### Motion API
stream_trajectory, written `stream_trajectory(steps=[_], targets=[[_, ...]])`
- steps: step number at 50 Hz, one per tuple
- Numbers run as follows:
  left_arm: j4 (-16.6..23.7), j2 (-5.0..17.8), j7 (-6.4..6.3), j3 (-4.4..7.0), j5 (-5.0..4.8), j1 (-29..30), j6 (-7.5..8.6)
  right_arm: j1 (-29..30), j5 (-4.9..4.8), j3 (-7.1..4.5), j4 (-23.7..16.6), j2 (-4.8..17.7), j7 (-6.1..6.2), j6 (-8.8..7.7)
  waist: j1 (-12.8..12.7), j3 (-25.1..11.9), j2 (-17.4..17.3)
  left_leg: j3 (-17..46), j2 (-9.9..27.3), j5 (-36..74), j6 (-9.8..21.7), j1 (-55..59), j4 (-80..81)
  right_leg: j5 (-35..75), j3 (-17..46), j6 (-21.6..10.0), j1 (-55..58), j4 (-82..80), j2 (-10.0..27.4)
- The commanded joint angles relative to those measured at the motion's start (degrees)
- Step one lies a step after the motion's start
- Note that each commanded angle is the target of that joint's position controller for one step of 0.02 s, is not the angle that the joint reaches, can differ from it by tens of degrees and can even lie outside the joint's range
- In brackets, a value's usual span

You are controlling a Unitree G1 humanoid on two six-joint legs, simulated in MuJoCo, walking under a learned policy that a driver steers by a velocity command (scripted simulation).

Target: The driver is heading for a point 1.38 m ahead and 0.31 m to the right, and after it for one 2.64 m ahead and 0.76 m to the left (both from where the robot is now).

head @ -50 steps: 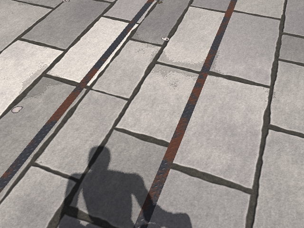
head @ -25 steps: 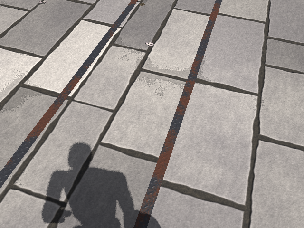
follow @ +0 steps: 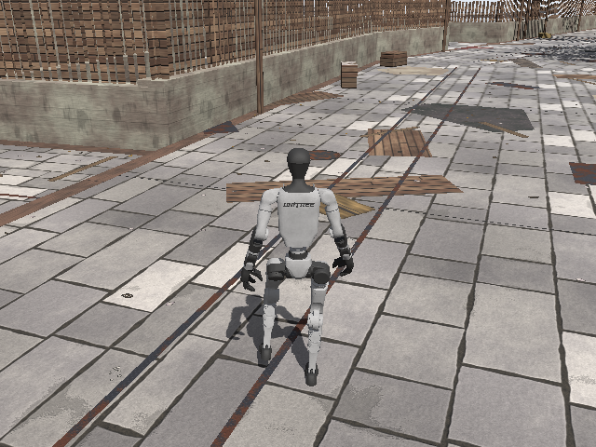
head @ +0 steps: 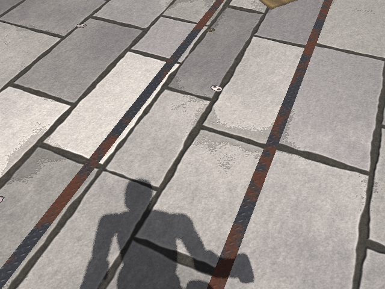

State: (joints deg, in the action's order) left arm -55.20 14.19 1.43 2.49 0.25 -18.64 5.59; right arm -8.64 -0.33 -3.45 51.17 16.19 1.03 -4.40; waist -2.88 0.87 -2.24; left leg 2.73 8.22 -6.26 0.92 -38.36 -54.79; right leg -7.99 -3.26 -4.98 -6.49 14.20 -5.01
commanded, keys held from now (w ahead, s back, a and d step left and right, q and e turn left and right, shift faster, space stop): w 0.20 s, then w+e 0.80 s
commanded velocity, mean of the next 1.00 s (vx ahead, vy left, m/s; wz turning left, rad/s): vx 0.50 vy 0.00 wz -0.34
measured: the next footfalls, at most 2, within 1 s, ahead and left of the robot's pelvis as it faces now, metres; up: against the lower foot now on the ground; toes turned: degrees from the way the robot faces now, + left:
left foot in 0.28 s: +0.35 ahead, +0.16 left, +0.00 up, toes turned +1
right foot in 0.80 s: +0.60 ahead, -0.12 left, +0.00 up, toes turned -20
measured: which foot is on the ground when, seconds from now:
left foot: up 0.00-0.26, down 0.28-0.82, up 0.84-1.00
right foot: down 0.00-0.30, up 0.32-0.78, down 0.80-1.00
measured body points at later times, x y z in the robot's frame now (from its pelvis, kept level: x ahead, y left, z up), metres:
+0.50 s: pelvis +0.29 +0.07 +0.00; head +0.31 +0.07 +0.45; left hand +0.40 +0.34 -0.13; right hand +0.33 -0.21 -0.13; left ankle +0.30 +0.16 -0.75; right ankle +0.31 -0.10 -0.66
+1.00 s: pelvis +0.55 -0.05 -0.01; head +0.58 -0.07 +0.44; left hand +0.74 +0.18 -0.12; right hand +0.59 -0.36 -0.12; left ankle +0.62 +0.12 -0.66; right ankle +0.56 -0.11 -0.75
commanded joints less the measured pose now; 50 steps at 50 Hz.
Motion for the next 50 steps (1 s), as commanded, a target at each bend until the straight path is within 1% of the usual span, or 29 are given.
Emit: stream_trajectory(steps=[1,5,9,11,12,13,14,15,16,17,18,19,21,22,24,26,30,35,38,39,40,41,42,43,44,45,46,47,50], targets=[[3.53,8.86,-1.21,1.58,-0.36,2.58,0.69,1.53,0.28,-0.4,-3.09,2.29,-0.34,-0.56,1.77,2.72,4.27,0.21,0.39,10.0,-1.08,-0.63,10.16,4.17,10.27,-7.68,-3.58,-9.83,15.48],[1.51,9.63,-1.64,1.64,-1.07,-2.53,0.08,9.62,-0.37,0.47,-5.43,1.3,-1.41,-1.11,-1.23,3.89,4.12,-1.98,-2.03,14.62,-1.25,1.5,20.4,4.76,7.86,-6.67,0.33,-9.03,15.57],[-0.25,10.1,-1.79,2.01,-1.21,-5.8,-1.37,14.52,-0.79,0.76,-8.17,2.13,-2.91,-1.73,-1.94,4.64,4.48,-1.78,-3.2,8.58,0.45,-0.51,25.43,9.33,8.53,-6.27,9.56,-4.45,19.1],[-0.27,10.74,-1.9,2.33,-1.32,-5.42,-1.98,12.92,-0.83,0.29,-8.43,3.75,-3.32,-2.05,-0.16,3.22,5.73,-2.31,-4.52,3.83,1.88,3.95,27.09,16.62,9.52,-5.35,11.71,-0.68,20.15],[0.05,11.25,-1.89,2.43,-1.33,-4.34,-2.24,9.18,-0.79,-0.42,-7.73,5.22,-3.25,-2.25,2.37,0.95,6.74,-3.48,-6.25,1.89,2.82,10.27,28.02,25.61,9.42,-4.7,11.43,3.73,19.47],[0.48,10.51,-1.83,2.05,-1.14,-3.28,-2.5,0.39,-0.75,-1.81,-5.19,7.7,-2.89,-2.42,6.89,-4.35,6.41,-4.5,-7.59,2.72,4.47,22.58,29.24,32.16,7.71,-3.34,8.75,13.28,16.58],[2.18,8.45,-1.8,1.04,-0.34,-2.61,-2.34,-11.28,0.16,-3.18,-2.66,11.84,-2.24,-2.49,11.35,-13.47,3.57,2.97,-0.01,3.82,7.97,41.67,25.96,23.2,5.67,-1.44,-2.44,29.14,13.25],[2.76,0.88,-1.26,-1.09,-0.48,-9.79,-1.2,-17.19,0.56,-4.5,-0.97,16.65,-2.06,-1.85,8.91,-22.67,-10.56,28.53,14.94,-6.7,16.27,64.47,29.33,-7.81,2.33,3.16,-26.92,51.12,3.04],[1.9,5.21,-1.32,-0.1,-1.7,-7.71,-0.08,-17.13,0.51,-2.8,-1.34,10.83,-2.02,-1.75,10.51,-23.63,-9.29,36.99,16.11,-11.13,15.67,62.91,35.8,-24.86,11.21,2.56,-32.54,58.69,3.18],[3.55,9.62,-1.35,1.35,-3.38,-2.63,0.38,-12.29,0.37,-1.81,-1.86,7.96,-1.81,-1.83,9.61,-14.19,-6.83,27.37,14.22,-10.97,12.36,55.04,37.14,-21.09,11.48,1.78,-36.52,61.09,6.25],[4.2,9.44,-1.71,1.45,-3.44,0.06,0.34,-7.29,0.31,-1.23,-2.74,6.24,-1.78,-1.95,7.65,-8.87,-3.77,19.75,12.13,-7.41,10.65,46.37,39.02,-15.7,9.76,1.81,-35.37,59.25,9.38],[4.26,8.62,-2.09,1.77,-2.7,1.34,-0.08,-3.94,0.37,-0.72,-2.86,4.24,-1.96,-2.15,6.11,-4.76,-2.24,14.18,9.86,-4.72,9.62,39.31,41.67,-11.81,9.34,2.11,-33.48,56.01,11.11],[3.67,5.78,-2.06,1.98,-2.42,-1.13,-1.8,-1.08,1.12,-0.45,-2.4,2.72,-2.15,-2.66,3.0,-2.09,-4.41,6.37,6.86,-1.28,8.4,31.16,45.47,-7.43,9.45,2.53,-27.42,53.02,13.2],[3.71,4.43,-1.97,1.89,-2.45,-1.52,-2.53,-0.88,1.2,-0.56,-2.02,2.85,-2.13,-2.88,2.37,-1.27,-3.9,3.44,6.45,1.41,8.74,29.4,46.47,-6.52,9.09,2.81,-27.08,52.67,13.37],[5.14,3.99,-2.04,2.07,-2.21,0.28,-3.46,-1.29,1.41,-1.02,-1.25,4.15,-1.72,-3.14,1.81,0.39,-2.59,-0.93,6.37,5.77,9.31,28.36,47.73,-2.87,9.33,3.44,-29.77,50.49,13.66],[6.72,4.08,-1.89,2.23,-1.8,3.15,-3.54,-2.32,1.54,-1.32,-0.61,5.0,-1.05,-3.0,2.21,1.56,-1.56,-4.24,6.21,7.88,9.46,29.47,48.37,2.35,9.76,4.06,-32.74,44.91,13.54],[9.62,2.84,-0.33,1.58,-1.31,10.65,-2.91,-3.93,1.1,-1.74,-0.27,6.95,0.0,-2.33,4.43,3.2,-0.16,-10.29,5.53,9.2,8.42,31.76,49.16,11.47,5.35,3.89,-31.6,31.0,12.53],[14.38,2.95,1.57,1.19,-1.4,18.18,-2.98,-8.45,-0.27,-2.61,1.17,8.82,0.38,-0.28,6.44,5.19,0.52,-13.24,9.01,15.3,7.54,42.75,44.87,6.82,1.89,1.56,-34.9,23.59,11.32],[15.54,5.62,2.18,2.5,-1.56,14.93,-3.36,-6.75,-0.8,-3.36,0.21,11.03,0.71,1.06,2.85,1.1,-2.17,-15.62,9.21,39.48,5.64,45.55,34.47,-1.54,-2.77,-1.51,-26.17,23.06,6.49],[14.57,7.53,2.11,3.63,-1.8,9.34,-3.49,-5.97,-0.88,-3.51,-0.18,11.6,0.83,1.6,-0.52,-2.16,-2.62,-16.39,8.38,46.13,4.82,44.56,25.96,-3.38,-4.17,-3.01,-18.72,22.56,3.92],[12.26,10.7,1.5,5.53,-1.97,0.04,-3.55,-5.04,-1.01,-3.27,-0.67,11.33,0.9,1.88,-5.52,-6.95,-1.27,-17.57,5.93,43.79,2.86,39.22,13.3,-0.25,-3.91,-5.19,-4.98,18.59,1.35],[10.6,16.45,0.06,7.5,-2.02,-7.41,-4.18,-6.51,0.59,-2.13,-2.04,8.29,0.81,1.35,-7.12,-11.98,7.56,-17.76,2.59,20.2,-0.01,23.98,-5.49,-0.27,10.93,-8.75,11.75,16.97,9.94],[12.48,20.37,0.03,7.66,-2.06,-3.38,-3.61,-9.86,1.09,-0.06,-5.32,1.17,0.03,-0.73,-0.01,-17.49,19.03,-8.58,-11.14,-26.27,-3.22,0.28,-25.01,-10.94,46.07,-20.3,27.22,6.96,22.77],[13.25,15.5,0.5,6.01,-1.42,-4.85,-2.84,-3.82,-1.12,-0.76,-6.28,6.22,-1.0,-3.35,-4.15,-20.01,11.06,2.93,-9.12,-26.21,-1.41,-5.97,-28.12,-12.7,50.16,-19.17,28.44,1.05,24.22],[13.02,12.44,0.5,5.21,-1.0,-3.25,-2.06,-0.02,-2.79,-1.02,-7.65,7.2,-1.45,-4.47,-3.75,-12.84,8.52,2.48,-6.55,-21.63,0.27,-9.25,-26.04,-8.93,41.51,-16.59,23.39,1.47,22.66],[13.49,10.57,0.59,4.66,-1.25,0.6,-1.49,0.05,-1.94,-0.94,-7.17,6.68,-1.1,-4.85,-0.72,-7.41,2.55,2.38,-3.69,-16.92,0.73,-6.82,-20.08,-2.22,33.83,-14.29,14.14,1.81,19.84],[14.34,8.46,0.44,4.04,-1.18,4.35,-1.29,-0.17,-0.31,-1.53,-6.45,7.47,-0.62,-4.48,1.38,-5.59,2.01,2.37,-1.78,-14.3,0.43,-2.43,-14.67,3.17,28.51,-12.62,7.23,1.48,17.59],[15.37,7.67,0.17,3.6,-0.64,6.3,-1.27,-1.38,0.13,-1.86,-6.23,7.72,-0.67,-3.66,3.05,-4.59,2.96,2.62,-0.87,-12.54,-0.02,1.26,-12.37,6.61,26.11,-12.22,2.57,0.23,16.2],[15.42,9.64,-0.83,4.02,-1.0,5.08,-1.0,-0.66,1.14,-1.67,-7.25,5.84,-0.54,-1.83,3.93,-3.11,2.94,1.12,-1.37,-8.7,-2.8,3.42,-4.58,13.74,21.86,-12.6,-3.4,-1.84,14.41]])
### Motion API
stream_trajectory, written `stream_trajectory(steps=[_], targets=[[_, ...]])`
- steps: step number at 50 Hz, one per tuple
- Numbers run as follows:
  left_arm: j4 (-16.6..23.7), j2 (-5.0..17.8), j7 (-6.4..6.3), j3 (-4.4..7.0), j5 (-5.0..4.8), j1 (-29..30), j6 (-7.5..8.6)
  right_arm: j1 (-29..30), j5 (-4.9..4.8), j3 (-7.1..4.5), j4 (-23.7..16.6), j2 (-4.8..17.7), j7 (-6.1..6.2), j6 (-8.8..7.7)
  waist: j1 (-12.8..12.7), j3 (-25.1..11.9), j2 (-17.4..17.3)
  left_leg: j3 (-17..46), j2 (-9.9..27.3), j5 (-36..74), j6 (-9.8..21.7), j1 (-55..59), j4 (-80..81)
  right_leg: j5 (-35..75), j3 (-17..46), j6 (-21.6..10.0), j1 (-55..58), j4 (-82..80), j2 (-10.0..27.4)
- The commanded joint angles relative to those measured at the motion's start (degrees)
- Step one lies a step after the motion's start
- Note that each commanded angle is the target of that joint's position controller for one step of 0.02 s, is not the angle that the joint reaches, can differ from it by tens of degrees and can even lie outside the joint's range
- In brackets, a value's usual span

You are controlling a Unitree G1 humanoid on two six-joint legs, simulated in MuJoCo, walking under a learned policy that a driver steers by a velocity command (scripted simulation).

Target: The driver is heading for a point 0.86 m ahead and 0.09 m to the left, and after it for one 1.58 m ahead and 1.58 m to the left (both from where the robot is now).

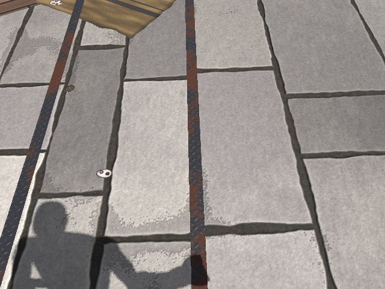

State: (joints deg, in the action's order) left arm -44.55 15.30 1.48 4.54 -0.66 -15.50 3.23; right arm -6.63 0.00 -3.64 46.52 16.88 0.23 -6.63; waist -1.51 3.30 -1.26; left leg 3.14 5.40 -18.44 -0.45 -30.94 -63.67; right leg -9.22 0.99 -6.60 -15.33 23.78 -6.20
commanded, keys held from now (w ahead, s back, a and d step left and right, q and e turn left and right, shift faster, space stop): w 0.78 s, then w+q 0.22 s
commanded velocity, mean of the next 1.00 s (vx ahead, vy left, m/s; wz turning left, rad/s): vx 0.50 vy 0.00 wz -0.09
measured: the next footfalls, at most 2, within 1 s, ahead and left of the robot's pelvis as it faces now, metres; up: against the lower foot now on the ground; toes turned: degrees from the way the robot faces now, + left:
left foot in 0.32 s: +0.38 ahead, +0.14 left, +0.00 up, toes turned -5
right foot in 0.86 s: +0.65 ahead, -0.13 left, +0.00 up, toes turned -6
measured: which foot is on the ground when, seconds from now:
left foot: up 0.00-0.30, down 0.32-0.86, up 0.88-1.00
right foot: down 0.00-0.34, up 0.36-0.84, down 0.86-1.00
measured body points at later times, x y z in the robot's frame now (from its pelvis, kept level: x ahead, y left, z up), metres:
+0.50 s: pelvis +0.30 +0.06 +0.00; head +0.32 +0.06 +0.45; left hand +0.41 +0.32 -0.12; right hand +0.37 -0.22 -0.12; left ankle +0.34 +0.14 -0.74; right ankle +0.23 -0.07 -0.66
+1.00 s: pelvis +0.56 -0.03 +0.00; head +0.59 -0.05 +0.45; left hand +0.72 +0.23 -0.10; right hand +0.60 -0.31 -0.14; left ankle +0.49 +0.12 -0.65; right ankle +0.61 -0.13 -0.74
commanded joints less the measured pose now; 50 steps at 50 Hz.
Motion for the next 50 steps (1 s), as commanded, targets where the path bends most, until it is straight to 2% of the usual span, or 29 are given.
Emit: stream_trajectory(steps=[1,6,8,11,14,15,16,17,18,19,20,21,22,23,26,28,33,36,38,40,41,42,43,44,45,46,47,48,50], targets=[[4.52,9.15,-1.35,2.1,-0.11,1.12,1.36,-1.07,0.93,-1.26,-3.18,4.5,0.33,0.68,2.2,-4.8,2.14,0.09,1.16,6.6,-2.29,-4.97,7.9,16.22,15.68,-10.6,4.86,-11.86,15.04],[2.58,8.41,-2.21,1.63,-0.18,-3.17,0.96,7.72,0.33,0.1,-5.33,1.88,-0.72,0.18,-2.24,-2.97,5.29,-2.01,-1.75,26.23,-2.57,-0.21,28.36,10.7,9.58,-6.01,2.84,-12.04,11.41],[1.39,8.69,-2.04,1.58,-0.21,-5.05,1.05,10.39,-0.21,0.16,-6.28,2.48,-1.19,-0.15,-3.55,-1.7,5.79,-1.81,-2.23,28.21,-1.77,-0.05,31.46,7.65,11.15,-5.83,4.64,-11.87,13.01],[-0.14,8.72,-2.15,1.55,-0.3,-7.43,0.66,12.91,-0.24,-0.03,-7.8,3.94,-1.98,-0.79,-4.21,-0.62,5.83,-1.22,-2.57,23.07,0.42,-4.37,34.9,10.59,14.18,-5.77,13.04,-8.08,16.49],[-0.68,9.65,-2.62,1.84,-0.08,-7.2,-0.15,9.57,-0.31,-0.51,-7.52,5.4,-2.41,-1.33,-1.81,-1.57,7.54,-2.39,-3.92,15.64,3.09,-1.13,36.61,21.79,15.45,-4.39,18.09,-3.6,18.34],[-0.37,9.77,-2.65,1.78,-0.07,-5.89,-0.38,4.76,-0.22,-1.17,-6.25,6.52,-2.26,-1.47,1.02,-4.29,7.8,-4.12,-5.64,15.5,4.5,5.89,38.18,31.62,14.0,-3.45,17.93,1.21,16.75],[0.21,8.72,-2.52,1.21,0.2,-4.8,-0.45,-3.28,0.17,-2.15,-4.17,8.62,-2.0,-1.55,4.91,-10.36,6.82,-3.2,-4.34,18.45,6.79,18.5,37.32,35.44,11.55,-1.96,14.52,10.63,13.7],[1.53,6.44,-2.5,0.15,1.17,-4.66,-0.41,-13.47,0.84,-2.77,-2.89,11.68,-1.69,-1.41,8.61,-18.94,0.99,8.41,5.44,18.82,10.74,34.91,35.77,20.96,8.68,-0.01,4.23,27.05,9.43],[1.27,1.53,-2.12,-1.06,-0.22,-13.58,0.56,-17.19,0.66,-3.66,-0.56,14.14,-2.21,-0.84,4.49,-24.14,-17.55,34.77,16.76,6.87,19.56,52.55,41.67,-19.87,6.0,4.14,-17.87,45.72,-0.05],[0.6,6.85,-1.98,-0.44,-0.87,-10.8,1.2,-16.5,-1.06,-2.15,-0.86,8.39,-2.42,-0.66,6.66,-20.3,-11.16,38.63,15.97,-4.21,17.8,51.5,45.78,-23.44,10.64,3.82,-25.24,51.19,2.8],[2.06,9.12,-1.74,0.21,-1.5,-4.4,1.6,-12.53,-1.1,-1.47,-1.57,6.06,-2.13,-0.33,6.93,-11.9,-6.19,29.79,14.09,-3.84,15.28,44.12,46.86,-18.27,9.04,3.64,-28.24,51.4,5.52],[2.92,8.55,-1.83,0.02,-1.04,-0.93,1.89,-8.85,-0.36,-1.14,-2.38,5.74,-1.97,0.08,5.39,-7.68,-1.2,23.7,11.9,1.77,14.0,36.34,48.21,-13.4,6.34,3.79,-26.72,48.91,8.45],[3.33,8.05,-1.84,0.24,-0.13,0.92,2.0,-6.95,0.11,-0.76,-2.57,4.71,-2.0,0.2,4.24,-4.54,-0.08,19.85,9.99,7.82,13.89,30.7,49.71,-10.58,5.33,4.18,-25.63,45.35,10.15],[3.3,7.33,-1.73,0.38,0.08,-0.05,1.8,-6.32,0.73,-0.38,-2.57,4.15,-1.96,0.07,2.58,-4.54,-1.62,17.03,8.63,12.13,13.63,27.51,50.87,-8.78,5.2,4.36,-22.65,43.25,11.68],[3.22,4.6,-1.76,-0.19,0.15,-1.03,0.93,-7.1,0.0,-0.49,-1.47,4.95,-1.85,-0.27,1.33,-4.35,-3.32,11.3,7.26,19.03,14.6,23.81,53.93,-7.42,3.36,5.81,-20.99,37.17,13.08],[4.68,3.88,-1.89,-0.6,0.52,2.87,0.79,-8.07,-0.2,-0.96,-0.79,6.72,-1.35,-0.07,2.0,-3.15,-2.5,8.56,7.1,21.99,14.88,23.32,55.56,-2.83,2.43,7.01,-23.19,31.01,13.65],[6.67,2.33,-1.08,-1.46,0.23,11.86,1.55,-11.87,-0.95,-1.11,0.96,7.91,-0.68,0.92,5.12,-1.75,-2.22,1.55,3.93,22.8,11.91,23.51,56.0,12.65,-0.09,7.3,-19.29,13.34,11.43],[8.31,2.74,-0.27,-1.51,-0.29,16.61,1.91,-15.18,-1.23,-1.13,2.6,8.25,-0.64,1.65,6.66,-0.47,-2.46,2.26,6.07,21.77,11.73,27.48,54.58,13.5,-0.36,6.64,-19.4,8.77,10.29],[9.34,3.51,0.38,-1.35,-0.41,18.29,2.21,-15.88,-1.34,-1.32,3.34,8.67,-0.44,2.33,6.26,0.07,-2.9,3.07,8.11,23.58,11.1,31.41,52.56,10.1,-0.03,5.32,-20.18,6.62,9.86],[9.33,4.93,0.73,-0.83,-0.26,16.7,2.51,-15.65,-1.45,-1.62,3.68,9.4,-0.14,2.95,4.41,-0.92,-3.55,3.96,9.13,29.2,10.06,33.48,48.97,6.03,-0.27,3.81,-16.15,4.75,8.87],[8.38,6.2,0.62,-0.09,-0.08,12.55,2.69,-14.54,-1.54,-1.68,3.55,9.88,-0.02,3.21,1.48,-3.16,-3.82,3.38,8.14,36.92,9.22,32.92,44.18,5.27,-1.42,2.78,-9.5,3.07,7.37],[5.9,8.78,0.17,1.28,0.2,4.12,2.77,-13.94,-1.34,-1.26,3.22,9.03,0.04,3.38,-2.64,-8.53,-2.83,1.64,5.21,40.78,7.75,29.55,34.81,6.57,-1.85,1.13,3.07,2.37,6.97],[4.05,13.03,-0.53,2.55,1.12,-6.66,2.69,-13.44,-0.1,0.0,1.43,6.1,0.06,3.18,-6.72,-17.55,2.25,-0.63,1.58,27.65,5.58,18.0,18.06,8.92,7.88,-2.5,21.18,5.27,16.72],[2.85,17.03,-0.52,3.35,1.28,-9.53,2.15,-21.5,-0.44,2.04,0.75,-0.94,-0.27,2.07,-3.08,-25.57,17.69,-2.25,-7.81,-10.52,2.17,-4.15,-1.59,-1.1,33.0,-10.93,39.88,0.45,30.45],[3.13,11.12,-0.6,1.96,0.83,-10.03,1.94,-18.66,-1.78,0.59,1.9,5.31,-0.45,1.33,-5.66,-24.43,12.75,4.71,-5.79,-15.17,2.32,-10.12,-8.82,-9.81,37.66,-10.13,37.43,-4.04,29.83],[3.28,8.93,-0.83,1.1,0.63,-6.16,2.03,-13.45,-2.87,-0.45,0.16,8.25,-0.53,1.04,-5.25,-15.19,9.99,4.14,-3.34,-10.29,2.7,-13.45,-10.12,-9.19,28.84,-7.44,29.94,-5.65,28.02],[3.47,7.59,-0.87,0.6,0.76,-2.19,2.16,-10.72,-2.58,-0.48,-0.39,7.71,-0.3,1.14,-3.46,-10.71,6.77,2.79,-0.73,-5.17,2.45,-11.89,-8.21,-5.55,22.32,-6.01,22.15,-7.44,25.71],[3.37,5.88,-0.7,0.15,0.93,0.86,2.39,-9.61,-1.83,-0.75,-0.55,7.08,-0.12,1.56,-1.8,-7.13,6.17,2.64,0.72,-1.84,2.08,-10.07,-5.48,-2.14,17.49,-5.27,15.8,-9.7,23.75],[2.81,4.49,-0.47,-0.02,1.43,3.74,3.26,-12.17,-1.89,-0.86,0.11,4.88,-0.07,3.21,1.18,-5.15,7.51,2.99,2.47,1.93,1.55,-4.46,-3.21,1.72,10.74,-4.52,8.62,-13.73,21.63]])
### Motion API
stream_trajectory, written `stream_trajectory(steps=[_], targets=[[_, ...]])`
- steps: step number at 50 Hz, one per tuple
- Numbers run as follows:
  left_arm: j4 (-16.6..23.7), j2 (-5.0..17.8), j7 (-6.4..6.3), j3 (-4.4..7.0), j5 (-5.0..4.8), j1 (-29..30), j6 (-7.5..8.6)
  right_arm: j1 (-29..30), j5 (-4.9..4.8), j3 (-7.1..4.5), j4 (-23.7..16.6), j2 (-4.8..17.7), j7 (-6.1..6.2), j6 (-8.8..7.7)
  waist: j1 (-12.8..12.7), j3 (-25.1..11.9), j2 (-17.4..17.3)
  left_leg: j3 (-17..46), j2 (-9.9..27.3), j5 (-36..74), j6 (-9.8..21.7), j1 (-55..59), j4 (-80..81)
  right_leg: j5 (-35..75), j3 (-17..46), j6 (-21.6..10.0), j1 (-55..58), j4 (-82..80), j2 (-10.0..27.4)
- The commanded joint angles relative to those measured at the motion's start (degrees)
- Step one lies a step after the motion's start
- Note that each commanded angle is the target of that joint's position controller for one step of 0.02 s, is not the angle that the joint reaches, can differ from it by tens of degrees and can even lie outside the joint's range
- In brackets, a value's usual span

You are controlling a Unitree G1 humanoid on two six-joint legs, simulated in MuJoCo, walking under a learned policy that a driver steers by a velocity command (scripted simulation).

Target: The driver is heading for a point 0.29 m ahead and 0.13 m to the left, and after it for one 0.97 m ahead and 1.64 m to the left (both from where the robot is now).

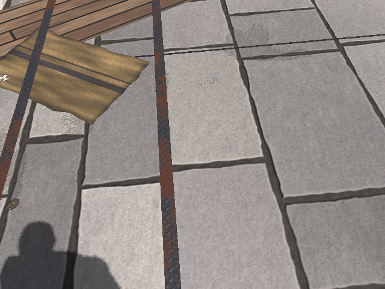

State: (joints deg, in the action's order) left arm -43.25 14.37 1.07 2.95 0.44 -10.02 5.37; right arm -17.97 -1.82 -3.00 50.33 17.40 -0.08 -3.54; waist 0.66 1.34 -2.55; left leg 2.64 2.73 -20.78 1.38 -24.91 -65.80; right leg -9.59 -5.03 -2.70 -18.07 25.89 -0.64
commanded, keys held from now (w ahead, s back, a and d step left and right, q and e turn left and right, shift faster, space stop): w+q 0.18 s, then q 0.82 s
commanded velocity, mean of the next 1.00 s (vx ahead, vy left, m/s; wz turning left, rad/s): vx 0.21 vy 0.00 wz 0.54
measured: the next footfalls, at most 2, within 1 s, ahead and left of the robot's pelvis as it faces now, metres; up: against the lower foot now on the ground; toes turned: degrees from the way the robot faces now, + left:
left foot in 0.38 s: +0.34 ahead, +0.16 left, +0.00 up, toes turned +15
right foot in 0.86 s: +0.43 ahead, -0.04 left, +0.00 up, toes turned +35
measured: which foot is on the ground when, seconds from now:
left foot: up 0.00-0.36, down 0.38-0.86, up 0.88-1.00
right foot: down 0.00-0.36, up 0.38-0.84, down 0.86-1.00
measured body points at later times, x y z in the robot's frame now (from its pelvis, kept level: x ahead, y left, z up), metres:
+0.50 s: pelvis +0.22 +0.06 -0.01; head +0.27 +0.08 +0.43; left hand +0.27 +0.36 -0.13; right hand +0.46 -0.17 -0.10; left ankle +0.30 +0.15 -0.74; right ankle +0.17 -0.11 -0.64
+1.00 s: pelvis +0.31 +0.03 +0.00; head +0.35 +0.03 +0.45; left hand +0.27 +0.34 -0.09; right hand +0.61 -0.12 -0.10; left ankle +0.24 +0.13 -0.66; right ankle +0.40 -0.07 -0.74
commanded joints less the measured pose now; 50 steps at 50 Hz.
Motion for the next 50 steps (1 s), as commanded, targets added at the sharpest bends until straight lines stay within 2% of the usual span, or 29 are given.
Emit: stream_trajectory(steps=[1,5,9,11,13,15,17,18,19,20,21,22,23,24,25,27,29,34,36,39,41,42,43,44,45,46,47,48,50], targets=[[0.99,5.53,-0.04,1.71,0.27,-1.29,1.53,-1.17,-0.11,-1.4,-3.7,3.16,0.25,0.8,-0.3,-2.43,8.14,3.4,5.37,5.05,-0.61,-10.05,-0.4,4.48,14.19,-8.69,9.67,-17.14,15.96],[-1.19,7.45,-0.84,2.51,0.65,-2.11,1.92,2.76,0.44,-1.59,-5.84,2.28,0.2,1.82,-0.1,0.18,5.89,4.46,5.5,14.17,-1.77,-15.04,6.55,11.08,5.87,-8.6,10.0,-19.14,15.61],[-2.41,9.09,-1.63,2.87,0.34,-3.33,1.24,9.37,0.66,-0.98,-8.01,0.92,-1.22,1.2,-2.35,1.92,4.91,0.49,4.59,24.19,-1.34,-13.66,19.64,12.92,-1.47,-6.84,11.82,-19.61,14.09],[-3.04,9.92,-2.13,3.05,0.08,-4.16,0.4,13.8,1.21,-0.58,-10.12,0.12,-1.97,1.03,-3.69,3.82,4.14,-2.4,3.55,25.15,-0.9,-12.93,25.23,21.17,-4.4,-6.27,13.33,-17.26,14.32],[-3.69,10.93,-2.57,3.34,-0.52,-5.44,-0.84,15.59,1.46,-0.68,-11.97,0.3,-2.78,1.05,-4.11,3.13,4.96,-4.8,2.1,23.13,-0.28,-11.96,28.2,30.04,-5.88,-5.53,16.87,-13.09,15.16],[-3.53,12.29,-3.05,3.74,-1.44,-4.84,-1.97,14.15,1.48,-1.44,-13.05,1.83,-3.47,1.27,-2.55,0.81,6.97,-6.58,-0.22,18.11,1.26,-8.88,29.63,40.11,-6.45,-4.31,20.18,-7.42,15.92],[-2.68,13.33,-3.64,4.17,-2.26,-2.87,-3.01,6.42,1.37,-3.08,-11.94,4.96,-3.66,1.4,1.9,-3.75,8.03,-8.46,-4.02,14.3,3.61,0.12,31.79,49.0,-6.81,-2.44,20.82,4.39,15.23],[-2.27,12.46,-3.64,3.83,-2.47,-1.91,-3.2,-0.8,1.43,-4.61,-10.21,7.79,-2.99,1.28,5.85,-7.4,6.07,-8.1,-5.95,20.72,5.51,10.29,37.59,43.92,-7.81,-0.14,17.55,15.43,12.66],[-1.51,9.55,-3.29,2.78,-0.5,-4.84,-2.66,-4.26,1.65,-6.04,-9.92,12.98,-1.41,1.64,6.18,-11.86,-2.57,3.01,1.84,43.68,8.85,25.06,37.29,18.85,-7.95,3.76,4.64,32.1,8.77],[0.08,3.41,-2.26,0.76,1.97,-12.27,-1.72,-0.21,2.95,-6.03,-12.19,17.71,-0.79,1.71,-1.55,-19.48,-13.22,28.7,17.17,65.93,22.01,42.42,33.79,-32.32,-1.33,7.73,-16.47,53.35,-2.08],[-0.49,8.63,-1.47,1.41,0.1,-9.52,-0.92,-1.59,2.78,-5.38,-14.11,14.46,-1.43,1.74,3.63,-29.29,-4.66,33.79,18.93,56.12,24.63,42.8,38.98,-31.58,10.47,6.86,-17.82,58.07,-1.48],[1.24,10.04,-1.44,1.9,-1.84,-3.61,-0.93,1.86,2.21,-4.67,-14.64,11.62,-1.66,1.55,3.72,-21.82,-1.69,26.62,15.93,47.87,21.68,36.9,41.2,-25.95,10.72,5.59,-21.19,56.23,0.77],[1.46,9.39,-2.17,1.81,-1.3,-1.48,-1.31,5.08,0.99,-4.12,-14.52,9.17,-1.43,1.66,1.94,-14.36,2.14,21.52,12.58,40.21,18.2,28.46,42.96,-21.07,9.84,5.42,-22.25,51.36,2.94],[1.12,9.72,-2.97,2.08,-0.35,-0.9,-2.11,7.65,0.67,-3.55,-14.96,7.4,-0.99,2.05,0.35,-10.02,2.32,18.72,10.55,35.72,16.26,20.46,44.75,-18.14,9.76,5.63,-20.34,47.33,4.32],[1.25,10.24,-3.23,2.4,-0.13,-1.7,-3.03,9.01,1.4,-3.37,-15.55,7.02,-0.66,2.35,-1.44,-8.57,0.69,17.28,9.13,33.68,15.5,14.11,46.34,-16.32,10.05,5.56,-16.28,44.77,4.75],[1.33,8.81,-3.45,2.25,0.24,-3.34,-3.95,9.81,2.44,-3.71,-16.29,7.95,-0.3,2.51,-2.84,-8.75,-1.1,15.32,7.35,35.9,15.23,8.69,47.19,-14.34,9.1,6.12,-12.28,40.36,3.53],[1.6,7.7,-3.82,1.88,0.45,-2.84,-4.18,9.09,2.22,-4.11,-16.34,9.0,0.38,2.68,-2.71,-10.01,-1.6,14.54,6.45,37.51,14.85,8.42,46.49,-12.54,9.14,7.04,-12.08,34.87,2.6],[3.16,7.45,-3.71,1.6,-0.04,1.96,-4.84,9.54,1.44,-4.23,-17.35,9.31,1.98,4.54,-0.9,-9.79,-3.97,18.06,4.17,15.63,11.8,7.69,46.87,-6.22,10.73,8.08,-11.37,24.31,1.17],[3.79,7.5,-3.44,1.6,-0.22,3.33,-4.49,9.4,1.61,-4.23,-17.59,9.21,2.06,5.0,-0.21,-8.58,-5.39,20.22,3.8,11.15,11.24,7.58,46.67,-6.4,11.08,7.87,-10.21,20.17,0.44],[4.29,7.99,-2.77,1.82,-0.52,3.45,-3.4,8.75,1.49,-4.18,-17.9,8.88,1.83,5.46,0.33,-8.53,-6.93,23.97,4.15,15.39,10.75,10.37,43.91,-8.56,11.17,6.86,-7.32,13.26,-0.71],[3.68,8.09,-2.18,2.19,-0.69,0.61,-2.71,9.81,0.88,-3.94,-18.43,8.35,1.88,5.87,-1.67,-8.59,-7.15,25.16,2.81,19.3,9.1,10.76,40.8,-4.21,10.19,5.36,-1.41,2.43,-0.96],[3.17,9.35,-2.04,2.74,-0.43,-1.31,-2.5,9.5,0.57,-3.63,-18.64,7.34,2.02,6.1,-2.45,-8.56,-5.93,24.0,0.64,16.43,6.9,8.37,38.11,1.55,11.03,4.04,4.17,-3.89,1.72],[3.69,13.45,-2.32,3.67,0.62,-1.93,-2.79,6.89,1.06,-2.81,-18.89,4.23,1.96,6.18,-0.65,-9.87,4.07,17.46,-4.43,0.77,3.5,2.03,27.69,7.27,20.58,-0.35,10.85,-6.18,13.76],[3.2,16.75,-2.32,4.45,2.47,-1.17,-3.62,6.73,0.66,-3.21,-20.99,5.21,1.74,5.6,1.3,-6.32,20.97,5.77,-12.86,-15.26,0.12,-10.16,16.98,18.96,34.17,-10.4,11.01,-8.59,23.27],[4.9,13.4,-2.46,3.84,2.36,0.5,-3.5,5.9,1.75,-4.63,-19.95,10.19,1.45,4.94,0.32,-6.67,16.76,6.72,-8.47,-15.3,-2.27,-11.7,4.09,21.56,35.03,-13.72,10.09,-7.92,25.66],[5.79,10.48,-2.82,3.1,1.74,2.61,-3.58,5.21,1.11,-5.42,-18.37,11.59,1.28,5.19,0.74,-6.35,11.94,6.46,-7.54,-11.36,-3.19,-11.38,-0.65,21.36,28.14,-11.48,9.45,-6.36,22.15],[6.24,9.22,-2.97,2.78,0.94,4.43,-3.81,4.17,0.91,-5.38,-16.94,10.29,1.54,5.98,1.43,-5.32,9.47,5.42,-6.87,-8.38,-4.38,-11.49,-3.03,19.72,22.49,-8.69,9.39,-5.29,18.21],[6.34,8.63,-3.17,2.58,0.11,4.82,-3.99,4.29,1.06,-5.08,-16.87,9.04,1.67,6.61,0.93,-4.53,9.42,4.85,-6.38,-5.67,-5.33,-12.89,-5.29,19.66,19.65,-7.81,9.94,-4.99,16.88],[6.16,8.85,-3.55,2.52,0.21,3.82,-4.66,6.01,0.48,-4.12,-17.8,6.04,1.31,7.13,-0.05,-3.46,10.47,1.62,-5.62,-2.52,-6.47,-12.37,-2.94,19.92,14.05,-7.71,9.7,-5.98,14.32]])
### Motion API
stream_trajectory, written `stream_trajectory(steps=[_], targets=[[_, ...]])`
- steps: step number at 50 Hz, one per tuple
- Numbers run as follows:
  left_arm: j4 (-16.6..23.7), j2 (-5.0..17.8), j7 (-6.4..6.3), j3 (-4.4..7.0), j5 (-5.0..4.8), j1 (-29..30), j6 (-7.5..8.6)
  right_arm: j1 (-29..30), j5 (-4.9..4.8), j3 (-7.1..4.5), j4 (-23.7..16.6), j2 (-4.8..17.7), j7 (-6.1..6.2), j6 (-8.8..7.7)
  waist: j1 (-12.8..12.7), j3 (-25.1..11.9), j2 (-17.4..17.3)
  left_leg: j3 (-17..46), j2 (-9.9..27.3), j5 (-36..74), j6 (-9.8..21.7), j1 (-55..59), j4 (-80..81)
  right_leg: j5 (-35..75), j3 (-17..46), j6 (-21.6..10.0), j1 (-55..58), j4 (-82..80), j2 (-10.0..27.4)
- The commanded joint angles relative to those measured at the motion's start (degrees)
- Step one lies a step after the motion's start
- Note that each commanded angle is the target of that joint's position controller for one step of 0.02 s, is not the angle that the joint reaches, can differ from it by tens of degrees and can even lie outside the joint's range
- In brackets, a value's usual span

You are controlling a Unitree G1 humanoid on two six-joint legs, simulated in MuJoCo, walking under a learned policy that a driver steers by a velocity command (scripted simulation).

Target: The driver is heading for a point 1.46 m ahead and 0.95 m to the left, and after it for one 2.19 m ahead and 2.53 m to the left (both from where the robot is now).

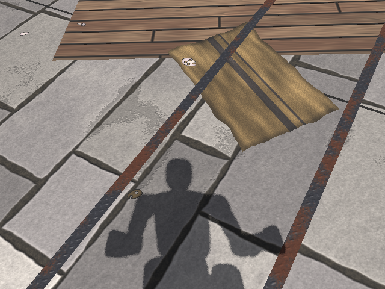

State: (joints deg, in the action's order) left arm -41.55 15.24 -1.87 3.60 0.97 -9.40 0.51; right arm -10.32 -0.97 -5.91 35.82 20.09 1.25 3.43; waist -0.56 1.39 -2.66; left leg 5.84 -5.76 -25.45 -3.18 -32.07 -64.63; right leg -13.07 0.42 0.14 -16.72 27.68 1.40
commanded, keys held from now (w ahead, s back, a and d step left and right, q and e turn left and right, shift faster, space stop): q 0.62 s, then no key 0.08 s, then w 0.30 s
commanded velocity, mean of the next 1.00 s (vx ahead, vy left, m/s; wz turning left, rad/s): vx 0.07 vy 0.00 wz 0.48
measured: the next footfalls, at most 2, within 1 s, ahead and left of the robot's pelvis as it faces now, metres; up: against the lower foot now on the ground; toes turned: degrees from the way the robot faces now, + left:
left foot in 0.26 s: +0.02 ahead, +0.15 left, +0.00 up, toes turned +11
right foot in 0.72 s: +0.10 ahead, -0.06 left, +0.00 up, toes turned +29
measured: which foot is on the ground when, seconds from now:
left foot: up 0.00-0.24, down 0.26-0.72, up 0.74-1.00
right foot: down 0.00-0.26, up 0.28-0.70, down 0.72-1.00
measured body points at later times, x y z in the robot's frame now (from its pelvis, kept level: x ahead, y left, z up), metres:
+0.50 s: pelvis -0.01 +0.04 +0.00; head +0.03 +0.08 +0.45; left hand +0.06 +0.37 -0.11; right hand +0.23 -0.18 -0.07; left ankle -0.02 +0.14 -0.74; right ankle +0.04 -0.10 -0.67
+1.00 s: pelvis +0.04 +0.05 +0.01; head +0.05 +0.04 +0.46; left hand -0.04 +0.33 -0.10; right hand +0.30 -0.12 -0.09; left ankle -0.01 +0.19 -0.70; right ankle +0.06 -0.08 -0.74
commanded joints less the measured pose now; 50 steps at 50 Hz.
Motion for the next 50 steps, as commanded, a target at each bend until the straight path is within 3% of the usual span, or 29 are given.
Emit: stream_trajectory(steps=[1,5,9,11,12,13,14,15,16,17,18,19,21,25,31,34,35,36,37,38,39,41,43,47,50], targets=[[4.27,8.35,-0.8,2.07,-0.12,2.13,-0.15,0.24,-0.62,-0.88,-4.24,2.54,-0.12,0.13,0.09,-3.62,11.77,-2.79,3.48,3.04,-2.31,-5.69,-0.95,23.13,7.48,-10.94,10.21,-7.99,12.23],[3.97,11.12,-0.8,3.25,-0.3,0.79,-0.96,3.73,-0.23,0.04,-6.57,1.07,-1.02,-0.1,-2.08,-5.95,14.04,-5.39,6.49,2.48,-2.28,0.43,11.99,23.69,4.71,-12.04,12.68,-7.65,14.74],[3.65,12.69,0.19,3.95,-1.47,1.3,-0.83,2.54,-0.31,-0.55,-6.79,2.51,-1.96,0.3,-1.76,-6.05,14.92,-8.66,6.27,4.05,0.03,8.13,22.96,22.27,2.94,-11.44,11.11,-6.44,16.55],[3.36,12.75,0.37,4.02,-2.57,2.47,-0.72,-0.45,-0.33,-0.96,-5.87,2.3,-2.39,0.42,0.52,-5.9,13.94,-10.38,5.2,10.93,2.65,14.13,33.65,20.07,0.97,-9.06,9.44,-2.82,16.15],[2.57,11.32,0.48,3.71,-2.84,1.08,-0.55,-2.77,-0.21,-1.47,-4.91,2.92,-2.17,0.37,1.35,-6.36,11.94,-10.08,3.99,15.88,4.52,20.07,39.45,16.35,-1.26,-6.32,6.45,1.09,14.67],[1.69,8.79,0.8,3.12,-1.76,-1.79,-0.38,-4.99,-0.22,-2.58,-4.72,6.21,-1.57,0.14,1.28,-7.4,3.06,-1.81,8.64,29.11,7.27,29.6,42.78,6.31,-6.25,-1.45,-1.95,10.94,11.01],[4.46,4.67,1.22,1.45,1.84,-1.33,-0.26,-5.41,0.34,-3.68,-6.47,13.3,-0.6,-0.22,-0.65,-7.54,-16.43,19.95,24.71,53.56,15.79,37.73,40.9,-25.88,-9.14,4.4,-19.95,29.71,2.89],[6.16,7.73,0.57,2.3,0.54,4.97,0.1,-7.19,2.6,-3.07,-6.6,11.66,-1.37,-1.68,5.02,-11.58,-12.4,24.59,28.62,49.37,24.43,32.27,43.15,-27.74,0.74,4.69,-22.51,39.2,-0.03],[6.23,9.52,0.22,2.89,-0.91,6.62,-0.11,-5.12,2.64,-2.4,-5.95,10.03,-1.57,-2.76,3.97,-8.55,-7.54,19.44,24.99,43.38,22.5,30.42,44.06,-23.22,2.59,4.01,-23.35,42.32,1.06],[5.62,9.68,-0.14,3.15,-1.01,5.92,-0.31,-1.97,1.54,-1.99,-5.52,8.39,-1.21,-3.18,2.2,-6.37,-5.7,15.58,21.57,38.61,19.03,28.51,44.06,-17.94,3.16,3.45,-23.71,41.09,1.71],[4.68,9.72,-0.59,3.34,-0.5,5.28,-0.53,0.16,0.6,-1.36,-5.79,6.74,-0.81,-3.06,1.45,-5.91,-4.2,13.83,19.55,36.33,16.83,27.47,43.98,-14.51,3.62,3.5,-23.23,39.63,2.11],[4.58,9.74,-0.67,3.47,-0.18,4.22,-0.66,1.86,0.23,-1.02,-5.92,6.49,-0.42,-2.78,0.33,-5.76,-4.58,12.56,18.24,37.53,16.32,25.12,44.1,-11.65,3.42,3.92,-21.01,39.38,1.45],[4.12,8.58,-0.28,3.26,-0.5,2.59,-0.5,2.15,0.75,-0.67,-5.96,6.04,0.18,-2.45,-0.41,-7.28,-5.04,11.67,16.76,37.28,16.38,24.09,44.31,-8.15,2.9,4.47,-18.11,38.13,-0.11],[4.78,6.56,0.08,2.34,-0.69,4.53,-0.31,1.06,0.51,-1.03,-5.37,6.93,0.75,-2.12,0.85,-6.97,-5.21,13.99,15.62,30.15,16.18,24.72,43.81,-6.45,3.57,5.03,-15.9,25.18,-1.38],[5.58,7.29,1.29,2.46,-1.33,4.75,0.64,2.15,0.35,-1.42,-5.58,7.96,-0.08,-1.38,1.68,-6.03,-6.83,21.69,14.96,25.52,16.27,21.15,42.47,-8.8,4.34,3.82,-7.81,12.74,-3.67],[4.71,6.9,2.11,2.48,-1.28,1.0,1.34,4.08,-0.2,-0.73,-5.62,6.58,-0.08,-1.0,-0.34,-7.48,-6.73,22.03,13.34,28.21,13.9,21.2,38.82,-1.77,2.94,2.15,-0.26,0.46,-3.25],[4.46,7.1,2.17,2.55,-0.77,-0.03,1.53,3.46,-0.35,-0.31,-5.32,5.44,0.12,-0.98,-0.9,-7.57,-5.55,20.93,11.56,24.56,11.57,18.97,37.31,5.34,3.39,0.96,4.71,-5.49,-1.65],[5.01,9.4,1.95,2.72,0.41,-1.42,1.53,0.78,0.55,0.79,-5.0,2.24,0.21,-1.16,-0.01,-9.98,1.83,16.24,7.51,9.76,8.02,13.79,30.86,7.11,11.75,-2.2,11.61,-8.62,7.25],[4.61,13.07,1.88,3.21,1.33,-0.57,1.08,-1.23,0.58,0.97,-5.55,1.34,0.2,-1.65,2.84,-6.64,15.62,4.83,-1.88,-6.91,4.64,3.08,22.82,4.52,24.03,-10.17,12.29,-11.59,15.55],[5.05,11.67,1.82,3.13,1.27,-1.37,1.48,0.8,1.07,-0.1,-5.83,5.47,0.5,-2.39,0.02,-4.75,16.47,4.29,0.84,-9.81,2.47,-0.57,11.58,-8.55,32.37,-16.2,8.51,-15.07,20.45],[5.01,10.81,1.53,2.86,0.36,-1.53,1.79,1.49,0.37,-0.95,-5.23,7.59,0.36,-2.77,-0.44,-2.52,13.26,4.58,2.19,-5.94,2.14,-3.62,5.66,-20.48,31.09,-15.7,8.5,-16.46,18.51],[4.16,9.17,0.83,2.2,-1.17,-1.21,2.13,0.27,0.89,-0.6,-3.32,5.45,0.03,-2.94,0.07,0.24,12.22,3.43,3.52,0.42,0.92,-7.72,3.66,-22.54,25.5,-11.49,10.85,-17.28,14.08],[3.31,8.83,0.34,1.9,-1.31,-3.8,2.16,1.4,0.79,0.12,-2.95,3.14,-0.66,-3.76,-1.07,0.58,10.75,-0.42,4.7,5.13,0.44,-7.93,4.97,-17.44,20.51,-10.6,12.13,-17.88,11.74],[2.75,9.92,0.47,2.18,-1.51,-6.5,2.33,5.62,0.33,1.75,-3.53,-0.66,-1.43,-5.77,-3.41,0.28,12.38,-5.61,6.29,8.21,0.49,-0.15,18.98,-9.3,13.86,-10.48,9.63,-18.2,9.63],[2.04,11.87,1.17,2.63,-2.17,-8.49,2.29,5.67,-0.19,1.87,-3.28,-0.2,-2.03,-6.71,-3.62,0.61,12.98,-7.33,5.61,6.75,1.62,7.78,28.09,-8.48,12.96,-11.43,5.87,-17.34,10.81]])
